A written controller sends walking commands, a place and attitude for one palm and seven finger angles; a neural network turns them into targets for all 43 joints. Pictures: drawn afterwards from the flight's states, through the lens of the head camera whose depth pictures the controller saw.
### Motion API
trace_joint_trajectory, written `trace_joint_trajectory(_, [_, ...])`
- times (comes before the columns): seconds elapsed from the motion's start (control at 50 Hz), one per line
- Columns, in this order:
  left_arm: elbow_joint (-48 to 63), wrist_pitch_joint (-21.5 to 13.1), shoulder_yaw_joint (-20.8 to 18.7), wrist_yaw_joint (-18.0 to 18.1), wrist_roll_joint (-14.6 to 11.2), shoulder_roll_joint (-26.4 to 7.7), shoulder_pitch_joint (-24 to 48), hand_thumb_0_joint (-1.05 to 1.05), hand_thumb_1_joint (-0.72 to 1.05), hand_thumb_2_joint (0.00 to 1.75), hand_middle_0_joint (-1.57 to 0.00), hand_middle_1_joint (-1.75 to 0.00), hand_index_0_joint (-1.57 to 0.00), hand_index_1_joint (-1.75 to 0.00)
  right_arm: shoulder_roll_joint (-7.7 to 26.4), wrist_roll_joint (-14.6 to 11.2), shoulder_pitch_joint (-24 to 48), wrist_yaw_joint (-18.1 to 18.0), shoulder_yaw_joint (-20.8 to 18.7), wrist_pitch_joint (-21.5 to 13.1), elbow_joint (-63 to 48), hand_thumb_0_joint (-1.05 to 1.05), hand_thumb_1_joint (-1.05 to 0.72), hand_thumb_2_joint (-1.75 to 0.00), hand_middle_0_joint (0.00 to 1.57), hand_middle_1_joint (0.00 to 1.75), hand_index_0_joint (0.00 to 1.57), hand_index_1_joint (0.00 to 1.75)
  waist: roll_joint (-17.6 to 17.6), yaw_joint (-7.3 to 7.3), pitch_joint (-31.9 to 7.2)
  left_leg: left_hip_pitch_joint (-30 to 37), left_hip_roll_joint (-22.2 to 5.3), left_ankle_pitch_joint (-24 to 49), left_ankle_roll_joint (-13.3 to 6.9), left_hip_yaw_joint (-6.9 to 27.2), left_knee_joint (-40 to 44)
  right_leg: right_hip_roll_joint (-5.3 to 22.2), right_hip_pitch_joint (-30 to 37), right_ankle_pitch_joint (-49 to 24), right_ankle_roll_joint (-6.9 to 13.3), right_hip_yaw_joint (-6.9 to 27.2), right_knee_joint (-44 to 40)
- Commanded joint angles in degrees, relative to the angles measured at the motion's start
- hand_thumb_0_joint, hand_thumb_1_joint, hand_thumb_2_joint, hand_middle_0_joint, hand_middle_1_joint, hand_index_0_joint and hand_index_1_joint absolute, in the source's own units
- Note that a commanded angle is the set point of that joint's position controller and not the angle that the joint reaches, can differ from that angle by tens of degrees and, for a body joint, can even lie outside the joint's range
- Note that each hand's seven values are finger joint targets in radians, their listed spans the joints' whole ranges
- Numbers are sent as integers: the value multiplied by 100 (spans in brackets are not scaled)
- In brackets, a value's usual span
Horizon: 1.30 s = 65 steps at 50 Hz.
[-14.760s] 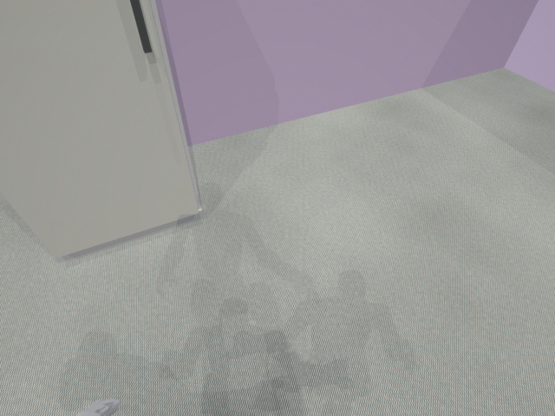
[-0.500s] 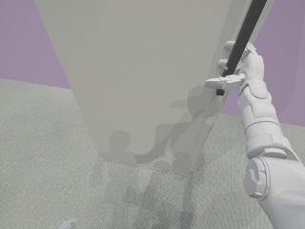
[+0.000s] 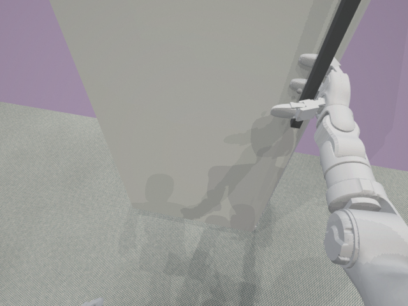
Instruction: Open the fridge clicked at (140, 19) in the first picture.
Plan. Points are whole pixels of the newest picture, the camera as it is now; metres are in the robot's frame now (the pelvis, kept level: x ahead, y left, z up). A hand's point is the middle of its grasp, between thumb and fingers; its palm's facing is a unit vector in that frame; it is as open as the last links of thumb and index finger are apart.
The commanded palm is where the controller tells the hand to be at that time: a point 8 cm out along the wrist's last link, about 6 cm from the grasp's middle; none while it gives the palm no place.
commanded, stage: grip the handle and tug to test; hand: right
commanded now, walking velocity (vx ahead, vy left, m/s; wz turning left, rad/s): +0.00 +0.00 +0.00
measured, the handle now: (327, 43) +0.53 -0.14 +0.26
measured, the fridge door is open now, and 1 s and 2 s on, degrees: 0 0 0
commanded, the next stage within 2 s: pull the door a little, standing still in 1.52 s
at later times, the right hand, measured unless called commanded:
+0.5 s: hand (309, 94) +0.47 -0.13 +0.19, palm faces +0.06 +1.00 +0.02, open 10.3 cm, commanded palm +0.44 -0.17 +0.19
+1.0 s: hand (303, 93) +0.48 -0.12 +0.19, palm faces +0.06 +1.00 +0.00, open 5.7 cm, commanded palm +0.45 -0.17 +0.19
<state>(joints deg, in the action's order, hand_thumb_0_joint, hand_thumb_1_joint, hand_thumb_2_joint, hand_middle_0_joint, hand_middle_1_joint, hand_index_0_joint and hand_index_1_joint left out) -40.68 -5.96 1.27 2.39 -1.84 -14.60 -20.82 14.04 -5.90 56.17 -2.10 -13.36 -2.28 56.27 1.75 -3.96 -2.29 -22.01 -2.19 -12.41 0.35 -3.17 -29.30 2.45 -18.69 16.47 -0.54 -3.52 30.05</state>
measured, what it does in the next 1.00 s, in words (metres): stands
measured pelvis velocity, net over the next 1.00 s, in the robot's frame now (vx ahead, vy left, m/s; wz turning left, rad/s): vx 0.00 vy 0.00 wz -0.01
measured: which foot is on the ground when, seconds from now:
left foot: down 0.00-1.00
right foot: down 0.00-1.00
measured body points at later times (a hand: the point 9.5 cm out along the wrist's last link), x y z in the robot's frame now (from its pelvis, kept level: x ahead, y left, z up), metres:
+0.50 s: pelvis +0.00 +0.00 +0.00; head +0.02 +0.01 +0.45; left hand +0.08 +0.26 -0.12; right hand +0.46 -0.18 +0.19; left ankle +0.02 +0.12 -0.73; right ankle -0.02 -0.12 -0.73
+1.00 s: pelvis +0.00 +0.00 +0.00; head +0.02 +0.01 +0.45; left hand +0.07 +0.25 -0.12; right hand +0.47 -0.17 +0.20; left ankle +0.02 +0.12 -0.73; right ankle -0.02 -0.12 -0.73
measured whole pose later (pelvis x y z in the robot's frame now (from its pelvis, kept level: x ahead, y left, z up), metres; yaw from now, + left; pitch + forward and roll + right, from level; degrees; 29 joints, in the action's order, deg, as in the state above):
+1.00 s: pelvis +0.00 +0.00 +0.00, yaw +0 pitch +4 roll +0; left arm -40.9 -5.7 1.4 2.9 -2.1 -14.5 -20.0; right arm 13.3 -6.0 55.0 -1.7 -12.2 -0.5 53.7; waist 1.7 -3.3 -2.1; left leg -20.7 -2.4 -12.2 0.6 -3.4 -28.6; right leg 2.2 -17.8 16.3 -0.3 -3.1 29.7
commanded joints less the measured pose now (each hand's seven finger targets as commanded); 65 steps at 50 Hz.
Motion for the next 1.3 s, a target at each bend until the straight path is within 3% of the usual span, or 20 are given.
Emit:
trace_joint_trajectory(0.0, [576,-190,-301,63,-12,-768,-104,0,90,90,-20,-30,-20,-30,1100,-7,3126,37,-150,-398,-1277,0,50,-30,30,120,30,120,-412,-67,-1944,1161,244,1547,-148,106,217,-200,435,-1235,193,174,-329])
trace_joint_trajectory(0.02, [577,-178,-300,71,-2,-792,-136,0,90,90,-20,-30,-20,-30,1138,6,3080,36,-183,-383,-1168,0,50,-30,30,120,30,120,-548,-75,-1895,1178,237,1491,-142,107,244,-204,386,-1202,211,184,-330])
trace_joint_trajectory(0.08, [614,-177,-302,73,-9,-761,-91,0,90,90,-20,-30,-20,-30,1307,32,3003,52,-316,-410,-1357,0,50,-30,30,120,30,120,-240,16,-2086,1280,227,1641,-158,146,215,-218,447,-1309,205,142,-320])
trace_joint_trajectory(0.14, [637,-140,-291,80,-11,-775,-86,0,90,90,-20,-30,-20,-30,1379,13,2835,100,-373,-388,-1282,0,36,-36,32,122,32,122,-442,7,-1980,1358,225,1737,-142,132,225,-213,337,-1337,216,128,-326])
trace_joint_trajectory(0.24, [695,-121,-299,92,-32,-774,-29,0,90,90,-20,-30,-20,-30,1410,16,2906,176,-298,-414,-1546,0,13,-46,34,125,34,125,-276,-11,-1991,1359,218,1709,-147,149,248,-211,406,-1320,219,119,-332])
trace_joint_trajectory(0.3, [732,-159,-318,89,-44,-753,18,0,90,90,-20,-30,-20,-30,1175,-75,2848,257,-154,-415,-1846,0,-1,-52,35,127,35,127,-63,1,-2165,1364,237,1882,-167,145,227,-216,622,-1499,208,108,-293])
trace_joint_trajectory(0.32, [722,-141,-329,92,-48,-770,-8,0,90,90,-20,-30,-20,-30,1184,-80,2773,271,-147,-408,-1834,0,-6,-54,36,128,36,128,-211,0,-2197,1421,242,1883,-175,121,219,-207,623,-1550,208,135,-286])
trace_joint_trajectory(0.38, [680,-165,-321,98,-75,-754,37,0,90,90,-20,-30,-20,-30,877,-150,2804,307,73,-280,-1731,0,-20,-60,38,130,38,130,-289,-76,-1922,1151,258,1632,-158,82,283,-192,646,-1353,203,179,-328])
trace_joint_trajectory(0.54, [639,-173,-266,102,-36,-750,70,0,90,90,-20,-30,-20,-30,1050,-105,2815,142,-103,-214,-1559,0,-57,-76,42,135,42,135,-338,-9,-1814,1144,227,1501,-162,93,285,-204,535,-1309,204,216,-362])
trace_joint_trajectory(0.62, [676,-156,-284,107,-17,-784,51,0,90,90,-20,-30,-20,-30,1309,-64,2719,156,-304,-321,-1638,0,-76,-84,44,138,44,138,-352,79,-2099,1383,214,1723,-183,107,212,-204,578,-1520,196,190,-336])
trace_joint_trajectory(0.68, [680,-187,-272,86,-32,-731,83,0,90,90,-20,-30,-20,-30,1012,-81,2812,198,-80,-322,-1636,0,-90,-90,45,140,45,140,-246,26,-1961,1202,231,1639,-181,92,229,-187,621,-1435,176,200,-346])
trace_joint_trajectory(0.8, [670,-186,-279,93,-38,-723,81,0,90,90,-20,-30,-20,-30,944,-68,2868,162,-14,-269,-1717,0,-90,-90,45,140,45,140,-145,7,-1951,1155,239,1620,-176,85,242,-183,645,-1453,168,192,-350])
trace_joint_trajectory(0.82, [641,-172,-289,104,-24,-762,20,0,90,90,-20,-30,-20,-30,1017,-67,2882,126,-71,-256,-1622,0,-90,-90,45,140,45,140,-422,-33,-1946,1201,245,1592,-167,59,244,-175,604,-1459,179,230,-355])
trace_joint_trajectory(0.9, [600,-204,-284,87,-27,-720,24,0,90,90,-20,-30,-20,-30,751,-42,3076,76,140,-197,-1592,0,-90,-90,45,140,45,140,-226,-64,-1806,997,247,1421,-166,57,263,-180,627,-1323,159,247,-376])
trace_joint_trajectory(1.0, [546,-199,-281,92,-6,-739,-33,0,90,90,-20,-30,-20,-30,936,-17,3188,-22,-20,-231,-1460,0,-90,-90,45,140,45,140,-356,-53,-1906,1094,244,1407,-166,73,261,-200,558,-1268,166,253,-386])
trace_joint_trajectory(1.06, [546,-232,-273,86,-5,-711,-20,0,90,90,-20,-30,-20,-30,641,-46,3322,14,214,-271,-1467,0,-90,-90,45,140,45,140,-260,-135,-1925,993,240,1430,-154,70,255,-198,651,-1295,167,247,-351])
trace_joint_trajectory(1.12, [537,-227,-288,90,19,-778,-87,0,90,90,-20,-30,-20,-30,1083,-36,3026,19,-178,-330,-1306,0,-90,-90,45,140,45,140,-524,-3,-1989,1222,236,1458,-167,87,255,-211,507,-1282,189,247,-361])
trace_joint_trajectory(1.18, [614,-242,-264,86,-21,-707,51,0,90,90,-20,-30,-20,-30,741,-63,2952,101,108,-349,-1459,0,-90,-90,45,140,45,140,-190,-11,-1913,1156,230,1507,-171,99,260,-224,569,-1270,174,186,-364])
trace_joint_trajectory(1.22, [630,-238,-294,77,-8,-753,11,0,90,90,-20,-30,-20,-30,953,-91,2628,105,-121,-357,-1453,0,-90,-90,45,140,45,140,-446,89,-2037,1330,239,1579,-180,86,244,-205,550,-1355,188,196,-360])
trace_joint_trajectory(1.28, [747,-241,-283,65,-43,-706,161,0,90,90,-20,-30,-20,-30,751,-143,2422,164,32,-343,-1916,0,-90,-90,45,140,45,140,-270,162,-2166,1479,240,1806,-190,92,217,-215,634,-1516,176,132,-385])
